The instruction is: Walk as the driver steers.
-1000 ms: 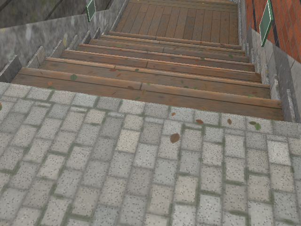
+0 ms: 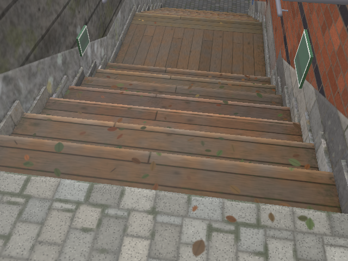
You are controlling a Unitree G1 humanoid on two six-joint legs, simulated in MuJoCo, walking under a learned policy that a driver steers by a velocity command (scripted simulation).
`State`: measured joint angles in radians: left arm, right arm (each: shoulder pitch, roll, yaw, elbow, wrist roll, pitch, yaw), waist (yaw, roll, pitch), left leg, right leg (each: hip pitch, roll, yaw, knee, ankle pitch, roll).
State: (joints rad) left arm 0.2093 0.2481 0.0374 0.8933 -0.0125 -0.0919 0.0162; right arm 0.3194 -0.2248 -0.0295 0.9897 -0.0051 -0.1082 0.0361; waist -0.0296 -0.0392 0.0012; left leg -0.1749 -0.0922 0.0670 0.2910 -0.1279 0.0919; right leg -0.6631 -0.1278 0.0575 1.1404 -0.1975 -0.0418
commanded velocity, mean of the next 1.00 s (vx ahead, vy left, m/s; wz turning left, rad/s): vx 0.50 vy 0.00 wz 0.00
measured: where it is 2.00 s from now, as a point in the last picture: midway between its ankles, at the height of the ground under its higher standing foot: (188, 162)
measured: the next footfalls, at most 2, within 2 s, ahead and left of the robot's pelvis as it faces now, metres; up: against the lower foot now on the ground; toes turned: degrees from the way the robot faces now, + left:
right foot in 0.30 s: +0.34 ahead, -0.16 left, +0.00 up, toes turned -2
left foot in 0.86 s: +0.65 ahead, +0.07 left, +0.00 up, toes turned +3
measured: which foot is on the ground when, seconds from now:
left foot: down 0.00-0.32, up 0.34-0.84, down 0.86-1.00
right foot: up 0.00-0.28, down 0.30-0.86, up 0.88-1.00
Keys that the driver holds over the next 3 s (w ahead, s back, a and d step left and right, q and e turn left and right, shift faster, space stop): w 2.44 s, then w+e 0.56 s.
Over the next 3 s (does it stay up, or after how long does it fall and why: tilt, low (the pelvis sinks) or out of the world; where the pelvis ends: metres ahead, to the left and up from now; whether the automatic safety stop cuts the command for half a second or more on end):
stays up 1.61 -0.13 -0.49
